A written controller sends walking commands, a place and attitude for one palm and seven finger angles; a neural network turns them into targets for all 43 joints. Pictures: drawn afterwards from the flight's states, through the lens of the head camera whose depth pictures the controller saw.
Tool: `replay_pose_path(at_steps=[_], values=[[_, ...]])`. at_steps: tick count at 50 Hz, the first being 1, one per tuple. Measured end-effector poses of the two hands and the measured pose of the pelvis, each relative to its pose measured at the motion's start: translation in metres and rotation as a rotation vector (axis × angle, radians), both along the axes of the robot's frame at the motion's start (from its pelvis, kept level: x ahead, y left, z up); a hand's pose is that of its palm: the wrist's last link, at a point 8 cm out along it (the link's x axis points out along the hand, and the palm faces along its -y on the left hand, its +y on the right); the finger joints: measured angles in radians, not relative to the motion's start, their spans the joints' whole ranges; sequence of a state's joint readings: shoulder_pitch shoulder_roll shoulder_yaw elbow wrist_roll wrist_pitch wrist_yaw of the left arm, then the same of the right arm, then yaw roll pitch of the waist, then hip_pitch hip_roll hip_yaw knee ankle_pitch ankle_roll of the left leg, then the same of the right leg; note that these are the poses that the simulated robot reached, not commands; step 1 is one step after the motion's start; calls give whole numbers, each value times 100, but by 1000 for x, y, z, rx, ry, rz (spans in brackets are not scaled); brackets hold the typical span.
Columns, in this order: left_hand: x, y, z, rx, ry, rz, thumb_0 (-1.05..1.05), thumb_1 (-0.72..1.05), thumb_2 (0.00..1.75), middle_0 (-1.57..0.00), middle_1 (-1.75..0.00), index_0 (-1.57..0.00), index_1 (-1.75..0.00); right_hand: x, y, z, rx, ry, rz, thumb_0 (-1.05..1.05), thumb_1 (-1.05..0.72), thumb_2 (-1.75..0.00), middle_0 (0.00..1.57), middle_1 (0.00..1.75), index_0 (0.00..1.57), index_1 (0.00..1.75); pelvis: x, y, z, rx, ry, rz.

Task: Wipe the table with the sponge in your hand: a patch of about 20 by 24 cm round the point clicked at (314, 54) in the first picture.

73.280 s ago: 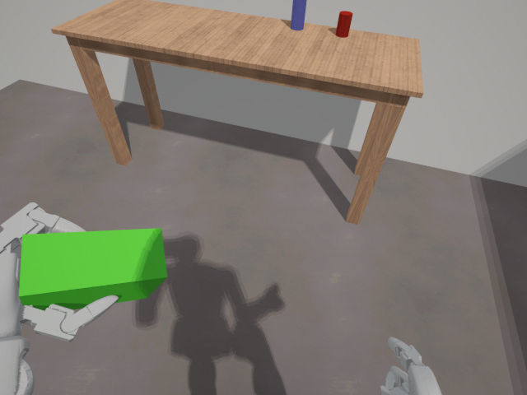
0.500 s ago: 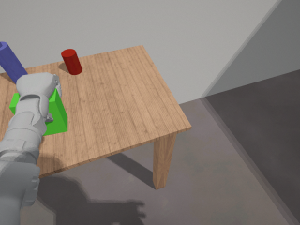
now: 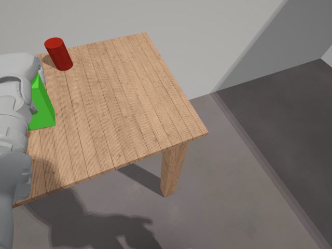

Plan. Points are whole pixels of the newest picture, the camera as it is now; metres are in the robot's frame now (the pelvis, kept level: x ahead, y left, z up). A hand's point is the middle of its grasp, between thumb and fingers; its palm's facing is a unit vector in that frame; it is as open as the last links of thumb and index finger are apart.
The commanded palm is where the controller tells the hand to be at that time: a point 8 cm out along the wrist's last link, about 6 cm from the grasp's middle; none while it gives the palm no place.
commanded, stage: wipe forward along the middle lane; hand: left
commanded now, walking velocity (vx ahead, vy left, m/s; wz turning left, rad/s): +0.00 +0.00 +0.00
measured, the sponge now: (27, 110) +0.46 +0.34 +0.03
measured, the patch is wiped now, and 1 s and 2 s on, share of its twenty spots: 0.95 0.95 1.00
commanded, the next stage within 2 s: slide back across to the first lane in 0.16 s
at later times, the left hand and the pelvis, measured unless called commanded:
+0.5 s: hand (20, 81) +0.50 +0.33 +0.10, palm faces -0.10 +0.02 -0.99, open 10.0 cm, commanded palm +0.49 +0.34 +0.14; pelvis +0.02 +0.01 +0.00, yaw -1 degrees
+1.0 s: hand out of the picture +0.48 +0.39 +0.10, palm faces -0.17 +0.04 -0.99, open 10.0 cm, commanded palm +0.48 +0.39 +0.15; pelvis +0.02 +0.01 +0.00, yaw +0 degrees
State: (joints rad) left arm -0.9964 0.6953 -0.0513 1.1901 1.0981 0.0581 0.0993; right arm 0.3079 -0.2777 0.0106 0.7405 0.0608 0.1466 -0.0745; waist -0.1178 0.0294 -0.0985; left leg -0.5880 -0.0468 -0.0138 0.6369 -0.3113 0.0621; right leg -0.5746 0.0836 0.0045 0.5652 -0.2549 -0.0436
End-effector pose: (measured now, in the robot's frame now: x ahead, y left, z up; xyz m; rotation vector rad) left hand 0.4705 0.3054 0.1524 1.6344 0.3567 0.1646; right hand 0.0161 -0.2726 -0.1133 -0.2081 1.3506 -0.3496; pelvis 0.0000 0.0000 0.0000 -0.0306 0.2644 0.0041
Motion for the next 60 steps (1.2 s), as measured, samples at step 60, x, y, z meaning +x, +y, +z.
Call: replay_pose_path(at_steps=[60], values=[[-9,80,1,-12,26,11,0,-53,105,-75,-138,-75,-141,1,10,4,-25,121,-8,0,-90,-90,20,30,21,30,20,15,-1,-22,32,-1]])
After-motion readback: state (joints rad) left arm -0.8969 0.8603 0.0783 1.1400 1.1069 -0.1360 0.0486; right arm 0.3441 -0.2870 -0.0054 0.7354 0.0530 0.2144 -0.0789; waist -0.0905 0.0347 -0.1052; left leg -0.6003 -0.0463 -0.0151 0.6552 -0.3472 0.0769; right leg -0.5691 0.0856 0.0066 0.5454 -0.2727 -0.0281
